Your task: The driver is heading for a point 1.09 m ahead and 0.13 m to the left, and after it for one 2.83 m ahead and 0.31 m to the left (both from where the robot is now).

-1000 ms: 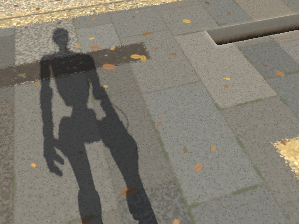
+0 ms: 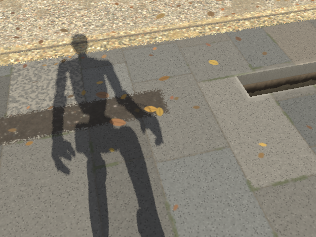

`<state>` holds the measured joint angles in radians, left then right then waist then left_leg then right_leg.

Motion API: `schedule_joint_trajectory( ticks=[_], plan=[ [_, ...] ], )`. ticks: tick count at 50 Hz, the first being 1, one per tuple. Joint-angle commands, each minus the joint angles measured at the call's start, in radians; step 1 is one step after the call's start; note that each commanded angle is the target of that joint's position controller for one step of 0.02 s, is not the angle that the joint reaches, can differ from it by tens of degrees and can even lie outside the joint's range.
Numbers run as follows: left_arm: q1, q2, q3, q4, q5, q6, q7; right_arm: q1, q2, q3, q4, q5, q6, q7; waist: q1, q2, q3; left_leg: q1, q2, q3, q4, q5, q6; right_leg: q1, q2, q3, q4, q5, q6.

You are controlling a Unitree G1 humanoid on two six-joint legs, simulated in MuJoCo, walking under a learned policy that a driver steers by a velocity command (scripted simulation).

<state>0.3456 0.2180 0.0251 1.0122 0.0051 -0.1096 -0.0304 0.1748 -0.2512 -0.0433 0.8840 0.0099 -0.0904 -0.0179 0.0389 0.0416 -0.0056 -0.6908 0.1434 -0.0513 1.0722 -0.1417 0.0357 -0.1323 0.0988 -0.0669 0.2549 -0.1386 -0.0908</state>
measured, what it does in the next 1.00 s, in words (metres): walks ahead: left foot, then right foot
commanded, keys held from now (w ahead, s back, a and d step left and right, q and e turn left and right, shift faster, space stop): w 1.00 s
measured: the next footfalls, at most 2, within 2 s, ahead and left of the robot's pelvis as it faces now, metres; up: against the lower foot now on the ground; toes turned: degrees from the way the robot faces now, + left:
left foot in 0.28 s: +0.34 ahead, +0.16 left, +0.00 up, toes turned +2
right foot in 0.86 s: +0.65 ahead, -0.08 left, +0.00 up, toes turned -3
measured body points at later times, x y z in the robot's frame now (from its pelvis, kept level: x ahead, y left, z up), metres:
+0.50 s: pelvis +0.28 +0.08 +0.00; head +0.30 +0.10 +0.45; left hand +0.38 +0.35 -0.14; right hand +0.33 -0.18 -0.13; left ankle +0.30 +0.16 -0.75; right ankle +0.30 -0.08 -0.66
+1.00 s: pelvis +0.56 +0.01 -0.01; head +0.58 +0.00 +0.44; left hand +0.66 +0.27 -0.13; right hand +0.60 -0.26 -0.15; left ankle +0.47 +0.16 -0.65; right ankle +0.61 -0.07 -0.75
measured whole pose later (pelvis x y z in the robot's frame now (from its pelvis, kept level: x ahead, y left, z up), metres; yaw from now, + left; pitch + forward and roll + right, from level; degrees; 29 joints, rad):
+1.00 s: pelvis +0.56 +0.01 -0.01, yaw +0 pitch +2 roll +0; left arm 0.19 0.24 0.05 0.91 0.00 -0.10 -0.03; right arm 0.29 -0.26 -0.05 0.96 0.02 -0.10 0.00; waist 0.00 0.03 0.02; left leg -0.44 0.06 -0.03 1.19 -0.34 0.05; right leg -0.33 0.04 -0.07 0.45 -0.15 -0.07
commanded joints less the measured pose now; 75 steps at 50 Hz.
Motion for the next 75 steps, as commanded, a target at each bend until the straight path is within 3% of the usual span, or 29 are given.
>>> schedule_joint_trajectory(
  ticks=[1,10,12,14,15,16,17,18,19,21,25,31,37,40,42,43,44,45,46,48,50,60,67,70,71,72,73,74,75],
  plan=[
    [-0.028,0.143,0.024,-0.059,-0.005,-0.010,0.022,-0.006,-0.039,-0.009,-0.049,-0.007,-0.003,0.000,-0.033,-0.068,0.064,-0.030,0.022,-0.002,-0.174,0.160,-0.019,-0.068,-0.285,0.197,-0.166,0.128,-0.153],
    [0.107,0.176,0.036,-0.010,-0.024,0.025,0.035,-0.249,-0.043,0.003,-0.139,0.013,-0.025,0.049,0.036,-0.096,0.097,0.010,-0.055,0.044,-0.532,0.135,0.009,0.175,-0.347,0.173,-0.062,0.151,-0.105],
    [0.077,0.193,0.043,-0.016,-0.024,0.035,0.037,-0.180,-0.075,-0.010,-0.131,0.013,-0.033,0.056,-0.015,-0.120,0.055,0.137,-0.090,0.069,-0.566,0.066,0.040,0.194,-0.354,0.168,0.021,0.319,-0.084],
    [0.041,0.163,0.029,-0.036,-0.010,0.042,0.036,0.123,-0.165,-0.056,-0.044,0.010,-0.036,0.047,-0.158,-0.101,-0.133,0.560,-0.106,0.071,-0.567,0.081,0.102,0.073,-0.260,0.088,0.377,0.519,-0.032],
    [0.117,0.076,0.000,-0.062,0.001,0.028,0.030,0.291,-0.274,-0.082,-0.014,-0.014,-0.032,0.040,-0.164,0.086,-0.307,0.972,0.154,-0.295,-0.572,0.033,0.230,-0.285,-0.139,0.022,0.781,0.192,0.032],
    [0.165,0.024,-0.018,-0.046,-0.015,0.001,0.023,0.324,-0.248,-0.074,0.000,-0.009,-0.026,0.044,-0.148,0.252,-0.412,1.126,0.278,-0.684,-0.743,-0.093,0.321,-0.531,-0.026,0.118,1.017,-0.398,0.054],
    [0.087,0.140,0.011,-0.061,-0.040,-0.019,0.018,0.260,-0.171,-0.050,-0.010,-0.003,-0.028,0.045,-0.149,0.165,-0.294,1.032,0.242,-0.609,-0.769,-0.136,0.267,-0.629,-0.095,0.199,1.112,-0.378,0.030],
    [-0.003,0.171,0.019,-0.091,-0.052,-0.028,0.019,0.164,-0.131,-0.036,-0.033,-0.002,-0.026,0.043,-0.124,0.104,-0.176,0.881,0.207,-0.447,-0.782,-0.072,0.227,-0.645,-0.150,0.167,1.098,-0.288,0.016],
    [-0.045,0.161,0.022,-0.098,-0.042,-0.025,0.026,0.083,-0.104,-0.026,-0.045,-0.007,-0.027,0.047,-0.089,0.018,-0.099,0.725,0.164,-0.331,-0.820,0.024,0.208,-0.600,-0.194,0.144,1.034,-0.202,0.020],
    [-0.025,0.126,0.029,-0.093,-0.023,0.004,0.033,0.035,-0.062,-0.014,-0.042,-0.017,-0.031,0.056,-0.030,0.030,-0.045,0.565,0.096,-0.204,-0.885,0.092,0.183,-0.489,-0.241,0.145,0.932,-0.120,0.028],
    [-0.063,0.098,0.034,-0.111,-0.015,0.033,0.039,0.102,-0.105,-0.026,0.003,-0.016,-0.036,0.045,-0.015,0.012,0.009,0.522,0.076,-0.103,-0.943,0.223,0.205,-0.537,-0.250,0.126,0.808,-0.014,0.058],
    [-0.286,0.074,0.031,-0.178,-0.013,0.023,0.028,0.193,-0.124,-0.027,0.040,-0.006,-0.018,0.017,-0.075,0.015,0.054,0.579,0.045,-0.019,-0.969,0.196,0.165,-0.571,-0.220,0.091,0.460,0.243,0.073],
    [-0.439,0.078,0.023,-0.237,-0.026,0.009,-0.002,0.277,-0.136,-0.035,0.093,0.004,0.003,0.009,-0.113,0.019,0.104,0.749,0.106,-0.021,-0.912,0.193,0.157,-0.597,-0.190,0.078,0.299,0.183,0.047],
    [-0.396,0.108,0.033,-0.239,-0.027,-0.001,-0.015,0.250,-0.155,-0.044,0.095,0.007,0.016,0.003,-0.069,0.041,0.067,0.794,0.126,-0.019,-0.823,0.366,0.133,-0.481,-0.156,0.052,0.259,0.077,0.009],
    [-0.159,0.174,0.072,-0.168,-0.024,-0.003,-0.008,0.211,-0.146,-0.039,0.084,0.003,0.025,0.003,0.053,0.043,-0.074,0.732,0.056,0.039,-0.557,0.639,0.094,-0.138,-0.089,0.000,0.238,0.077,-0.035],
    [0.035,0.248,0.095,-0.124,-0.013,-0.002,0.002,0.212,-0.117,-0.024,0.061,-0.010,0.025,0.004,0.117,-0.042,-0.219,0.523,-0.004,0.081,-0.258,0.430,0.058,0.184,-0.240,0.171,0.265,0.097,-0.098],
    [0.126,0.325,0.112,-0.098,-0.007,0.005,0.001,0.339,0.021,0.016,0.057,-0.011,0.001,0.018,0.060,-0.305,-0.359,0.102,-0.195,0.077,0.125,-0.201,-0.014,0.548,-0.480,0.655,0.166,-0.084,-0.264],
    [0.114,0.234,0.085,-0.102,-0.013,0.005,0.001,0.298,-0.053,0.001,0.071,0.010,-0.026,0.023,0.084,-0.259,-0.374,-0.018,-0.181,-0.077,0.267,-0.419,0.004,0.546,-0.488,0.798,0.059,-0.165,-0.251],
    [0.021,0.190,0.070,-0.117,-0.018,0.002,0.004,0.199,-0.125,-0.019,0.035,0.035,-0.041,0.026,0.068,-0.213,-0.220,-0.091,-0.124,-0.067,0.296,-0.354,0.023,0.414,-0.456,0.645,0.045,-0.137,-0.198],
    [-0.129,0.129,0.050,-0.147,-0.007,0.000,-0.001,0.103,-0.122,-0.027,0.014,0.018,-0.039,0.011,0.004,-0.080,-0.071,-0.012,-0.032,-0.022,0.186,-0.191,0.024,0.113,-0.382,0.420,-0.012,0.035,-0.152],
    [-0.148,0.097,0.041,-0.135,0.004,-0.005,-0.007,0.149,-0.079,-0.030,0.022,0.009,-0.010,0.007,-0.050,-0.116,-0.046,0.097,0.004,-0.027,0.109,-0.133,0.022,-0.015,-0.332,0.323,-0.072,0.081,-0.139],
    [0.006,0.164,0.053,-0.067,-0.012,0.006,0.032,-0.129,-0.037,-0.025,-0.062,0.000,0.005,0.016,0.006,-0.097,0.056,0.013,-0.021,0.035,-0.382,0.241,-0.024,0.010,-0.284,0.136,-0.150,0.166,-0.110],
    [0.077,0.185,0.066,-0.015,-0.026,0.032,0.042,-0.256,-0.056,-0.018,-0.123,0.014,-0.011,0.053,0.023,-0.112,0.090,0.020,-0.060,0.048,-0.547,0.114,0.021,0.206,-0.369,0.148,-0.049,0.230,-0.093],
    [0.018,0.186,0.066,-0.028,-0.026,0.046,0.043,-0.009,-0.131,-0.058,-0.054,0.009,-0.017,0.050,-0.115,-0.120,-0.057,0.396,-0.142,0.115,-0.592,0.078,0.077,0.170,-0.309,0.088,0.226,0.591,-0.044],
    [0.015,0.154,0.051,-0.048,-0.014,0.046,0.043,0.181,-0.198,-0.082,-0.007,-0.001,-0.016,0.041,-0.181,-0.054,-0.195,0.701,-0.029,-0.010,-0.561,0.097,0.133,-0.007,-0.253,0.044,0.497,0.451,-0.009],
    [0.124,0.030,0.015,-0.062,-0.005,0.025,0.033,0.288,-0.299,-0.104,0.016,-0.013,-0.010,0.038,-0.144,0.198,-0.331,1.079,0.222,-0.469,-0.636,-0.027,0.293,-0.423,-0.072,0.018,0.896,-0.063,0.067],
    [0.102,0.079,0.023,-0.046,-0.023,-0.002,0.026,0.285,-0.214,-0.078,0.017,-0.003,-0.008,0.040,-0.155,0.206,-0.388,1.107,0.262,-0.682,-0.765,-0.122,0.315,-0.561,-0.060,0.162,1.055,-0.417,0.061],
    [0.013,0.157,0.044,-0.073,-0.050,-0.018,0.023,0.193,-0.162,-0.061,0.002,0.001,-0.011,0.039,-0.143,0.146,-0.234,0.984,0.225,-0.539,-0.774,-0.131,0.259,-0.644,-0.123,0.174,1.103,-0.370,0.039],
    [-0.055,0.162,0.045,-0.089,-0.054,-0.022,0.027,0.111,-0.126,-0.049,-0.021,-0.003,-0.011,0.038,-0.117,0.067,-0.147,0.836,0.183,-0.399,-0.792,-0.074,0.224,-0.627,-0.179,0.147,1.068,-0.278,0.029]
  ],
)
Velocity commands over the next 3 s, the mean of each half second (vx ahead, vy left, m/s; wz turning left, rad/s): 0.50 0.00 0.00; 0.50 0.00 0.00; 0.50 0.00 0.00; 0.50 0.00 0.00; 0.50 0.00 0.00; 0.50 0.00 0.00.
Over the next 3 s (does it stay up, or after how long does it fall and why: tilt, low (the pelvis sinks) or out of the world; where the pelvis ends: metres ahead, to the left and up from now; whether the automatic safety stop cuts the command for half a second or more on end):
stays up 1.65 0.05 -0.01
